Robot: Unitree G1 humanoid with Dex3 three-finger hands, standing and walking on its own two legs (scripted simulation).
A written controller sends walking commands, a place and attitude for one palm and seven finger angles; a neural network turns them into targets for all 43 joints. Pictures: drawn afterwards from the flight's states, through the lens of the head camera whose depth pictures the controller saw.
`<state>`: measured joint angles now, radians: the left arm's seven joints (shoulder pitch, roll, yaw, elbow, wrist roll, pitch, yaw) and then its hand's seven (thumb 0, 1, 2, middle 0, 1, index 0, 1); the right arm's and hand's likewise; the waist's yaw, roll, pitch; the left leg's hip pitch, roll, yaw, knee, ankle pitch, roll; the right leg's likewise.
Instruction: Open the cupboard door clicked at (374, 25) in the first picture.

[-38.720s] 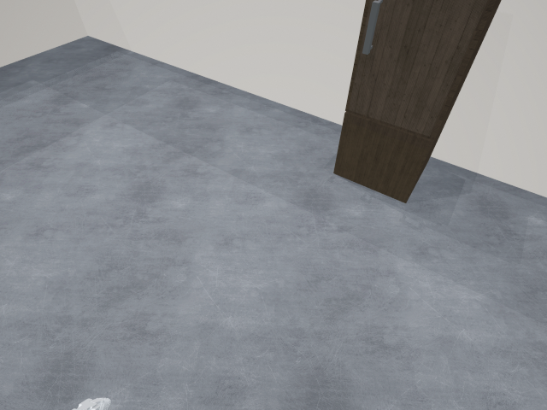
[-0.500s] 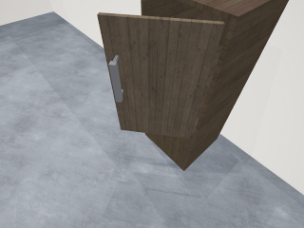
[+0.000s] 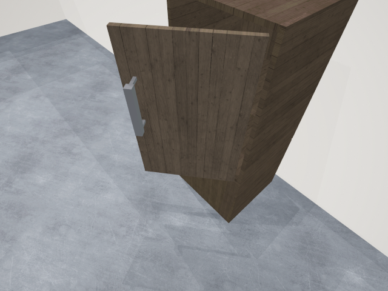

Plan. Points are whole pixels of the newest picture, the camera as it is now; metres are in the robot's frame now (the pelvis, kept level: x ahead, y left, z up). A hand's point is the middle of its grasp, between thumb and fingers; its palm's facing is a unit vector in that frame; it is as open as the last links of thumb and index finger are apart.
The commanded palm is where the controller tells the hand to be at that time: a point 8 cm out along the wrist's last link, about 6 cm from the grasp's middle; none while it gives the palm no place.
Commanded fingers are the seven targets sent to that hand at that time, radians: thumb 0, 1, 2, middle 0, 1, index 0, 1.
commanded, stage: shuffle to correct the standing spot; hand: left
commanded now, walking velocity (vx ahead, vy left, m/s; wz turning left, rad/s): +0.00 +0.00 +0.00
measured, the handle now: (137, 107) +0.58 +0.21 +0.03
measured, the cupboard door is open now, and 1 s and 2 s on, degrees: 40 40 40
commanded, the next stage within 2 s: come to a stop and stand still in 0.30 s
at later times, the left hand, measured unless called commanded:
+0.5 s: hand out of the picture +0.03 +0.22 -0.18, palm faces +0.01 -0.97 -0.24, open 7.4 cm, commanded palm none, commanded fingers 0.00 0.90 0.90 -0.20 -0.30 -0.20 -0.30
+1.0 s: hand out of the picture +0.04 +0.19 -0.18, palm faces -0.03 -0.97 -0.24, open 7.3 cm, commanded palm none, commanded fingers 0.00 0.90 0.90 -0.20 -0.30 -0.20 -0.30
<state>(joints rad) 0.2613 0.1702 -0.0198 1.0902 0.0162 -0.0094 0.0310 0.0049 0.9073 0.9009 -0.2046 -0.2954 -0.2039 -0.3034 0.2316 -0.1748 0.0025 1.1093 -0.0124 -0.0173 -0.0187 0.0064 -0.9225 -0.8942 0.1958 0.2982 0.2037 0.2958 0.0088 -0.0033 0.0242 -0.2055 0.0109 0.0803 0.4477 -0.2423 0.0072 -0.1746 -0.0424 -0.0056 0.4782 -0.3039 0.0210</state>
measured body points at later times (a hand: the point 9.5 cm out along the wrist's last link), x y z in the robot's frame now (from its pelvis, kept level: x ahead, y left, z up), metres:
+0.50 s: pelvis +0.02 +0.02 -0.01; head +0.04 +0.03 +0.44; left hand +0.03 +0.27 -0.16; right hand +0.05 -0.22 -0.16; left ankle +0.00 +0.11 -0.74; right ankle -0.03 -0.13 -0.74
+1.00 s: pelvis +0.01 +0.01 -0.01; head +0.03 +0.00 +0.44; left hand +0.04 +0.24 -0.16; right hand +0.02 -0.22 -0.17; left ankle +0.00 +0.11 -0.74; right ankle -0.03 -0.13 -0.74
